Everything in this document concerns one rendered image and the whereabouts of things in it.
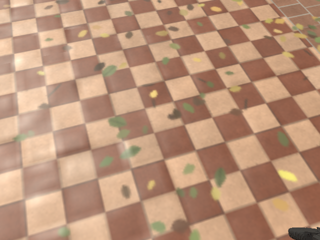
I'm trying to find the right robot hand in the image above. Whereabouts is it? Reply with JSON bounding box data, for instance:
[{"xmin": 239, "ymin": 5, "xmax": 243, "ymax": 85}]
[{"xmin": 288, "ymin": 227, "xmax": 320, "ymax": 240}]

